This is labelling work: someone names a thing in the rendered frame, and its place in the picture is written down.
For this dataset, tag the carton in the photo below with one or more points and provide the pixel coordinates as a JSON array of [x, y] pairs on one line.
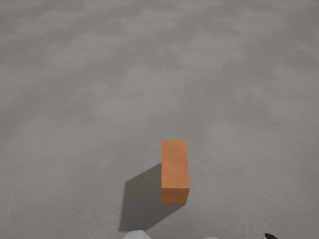
[[175, 184]]

